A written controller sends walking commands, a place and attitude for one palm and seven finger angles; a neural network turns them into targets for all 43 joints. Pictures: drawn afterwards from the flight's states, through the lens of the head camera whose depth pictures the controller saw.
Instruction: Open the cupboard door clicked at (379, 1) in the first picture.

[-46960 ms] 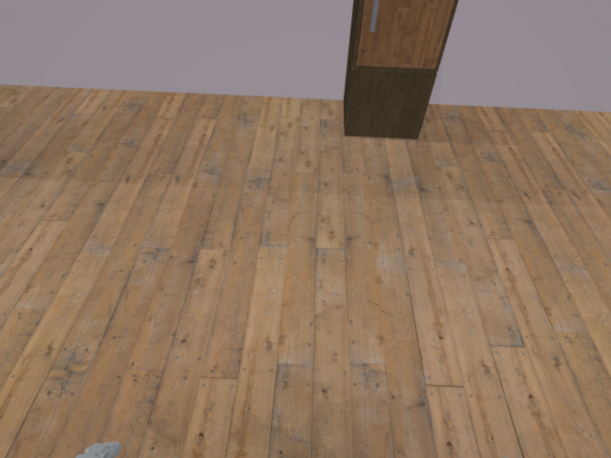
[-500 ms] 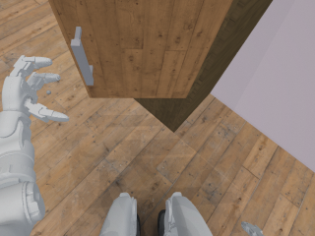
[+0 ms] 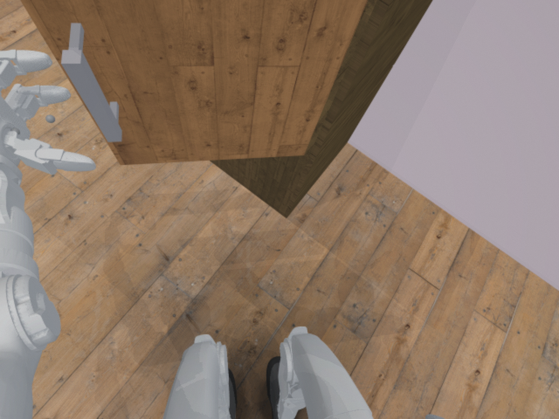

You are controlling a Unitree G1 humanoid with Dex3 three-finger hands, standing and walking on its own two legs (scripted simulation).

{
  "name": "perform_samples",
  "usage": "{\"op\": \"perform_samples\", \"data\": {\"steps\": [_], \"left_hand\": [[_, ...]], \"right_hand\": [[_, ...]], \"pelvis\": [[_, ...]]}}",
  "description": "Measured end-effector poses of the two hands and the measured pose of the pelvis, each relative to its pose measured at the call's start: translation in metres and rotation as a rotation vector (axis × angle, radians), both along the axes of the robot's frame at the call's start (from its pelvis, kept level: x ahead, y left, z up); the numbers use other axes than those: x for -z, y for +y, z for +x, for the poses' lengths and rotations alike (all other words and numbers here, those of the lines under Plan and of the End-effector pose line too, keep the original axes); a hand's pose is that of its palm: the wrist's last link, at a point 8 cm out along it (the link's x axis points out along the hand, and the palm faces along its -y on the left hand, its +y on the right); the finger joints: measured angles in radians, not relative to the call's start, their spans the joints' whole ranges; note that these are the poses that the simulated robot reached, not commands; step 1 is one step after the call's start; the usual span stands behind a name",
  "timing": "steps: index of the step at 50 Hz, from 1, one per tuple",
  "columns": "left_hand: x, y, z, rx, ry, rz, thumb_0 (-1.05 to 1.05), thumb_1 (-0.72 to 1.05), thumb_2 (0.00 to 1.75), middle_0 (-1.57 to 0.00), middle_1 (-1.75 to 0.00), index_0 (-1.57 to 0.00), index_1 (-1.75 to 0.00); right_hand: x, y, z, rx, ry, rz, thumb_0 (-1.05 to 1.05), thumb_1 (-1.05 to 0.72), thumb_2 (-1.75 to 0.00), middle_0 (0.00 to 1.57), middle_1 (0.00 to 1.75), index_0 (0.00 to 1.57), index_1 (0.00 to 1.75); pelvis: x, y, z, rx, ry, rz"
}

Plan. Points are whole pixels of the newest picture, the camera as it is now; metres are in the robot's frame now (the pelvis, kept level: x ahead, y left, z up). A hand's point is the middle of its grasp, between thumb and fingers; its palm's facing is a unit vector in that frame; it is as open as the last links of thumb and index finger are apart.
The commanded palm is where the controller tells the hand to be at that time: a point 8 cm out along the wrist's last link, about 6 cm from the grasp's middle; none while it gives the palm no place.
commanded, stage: move the hooked fingers beside the handle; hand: left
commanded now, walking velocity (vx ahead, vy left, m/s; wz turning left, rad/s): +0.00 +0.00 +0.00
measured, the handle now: (97, 90) +0.55 +0.21 +0.04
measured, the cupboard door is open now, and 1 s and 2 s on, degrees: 45 45 44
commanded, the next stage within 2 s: slide the fingers in behind the handle in 0.68 s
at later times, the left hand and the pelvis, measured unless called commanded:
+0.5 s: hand (46, 123) +0.49 +0.26 +0.04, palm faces +0.08 -1.00 -0.02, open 14.0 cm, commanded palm +0.48 +0.30 +0.04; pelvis +0.00 +0.00 +0.00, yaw +0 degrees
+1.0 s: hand (57, 125) +0.49 +0.25 +0.03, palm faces +0.06 -1.00 -0.01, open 14.0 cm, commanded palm +0.48 +0.28 +0.04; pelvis +0.00 +0.00 +0.00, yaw +0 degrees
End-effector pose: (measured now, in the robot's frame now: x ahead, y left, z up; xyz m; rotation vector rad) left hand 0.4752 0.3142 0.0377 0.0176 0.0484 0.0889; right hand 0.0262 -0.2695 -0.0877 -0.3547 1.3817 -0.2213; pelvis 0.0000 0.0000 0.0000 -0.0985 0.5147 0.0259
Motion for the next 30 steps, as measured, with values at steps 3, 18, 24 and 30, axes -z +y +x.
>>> {"op": "perform_samples", "data": {"steps": [3, 18, 24, 30], "left_hand": [[0.002, 0.003, -0.001, -0.003, 0.001, 0.012, -0.01, -0.49, 0.30, -0.30, -1.20, -0.30, -1.20], [0.003, 0.007, -0.013, 0.005, 0.010, -0.005, -0.01, -0.50, 0.30, -0.30, -1.20, -0.30, -1.20], [-0.001, 0.003, -0.009, 0.004, -0.017, 0.003, -0.01, -0.50, 0.30, -0.30, -1.20, -0.30, -1.20], [0.002, 0.002, -0.008, 0.006, 0.004, 0.001, -0.01, -0.50, 0.30, -0.30, -1.20, -0.30, -1.20]], "right_hand": [[0.000, -0.001, -0.002, 0.010, 0.004, 0.004, 0.00, -0.90, -0.90, 0.20, 0.30, 0.20, 0.30], [-0.001, 0.000, 0.018, -0.021, -0.009, 0.008, 0.00, -0.90, -0.90, 0.20, 0.30, 0.20, 0.30], [-0.001, -0.001, 0.027, -0.033, -0.040, 0.000, 0.00, -0.90, -0.90, 0.20, 0.30, 0.20, 0.30], [-0.001, 0.002, 0.026, -0.028, -0.045, 0.008, 0.00, -0.90, -0.90, 0.20, 0.30, 0.20, 0.30]], "pelvis": [[0.001, -0.001, 0.001, 0.006, 0.003, 0.000], [-0.004, -0.001, 0.004, -0.009, -0.005, -0.003], [-0.003, 0.000, 0.004, -0.010, -0.004, -0.006], [-0.003, 0.001, 0.003, -0.005, -0.007, -0.004]]}}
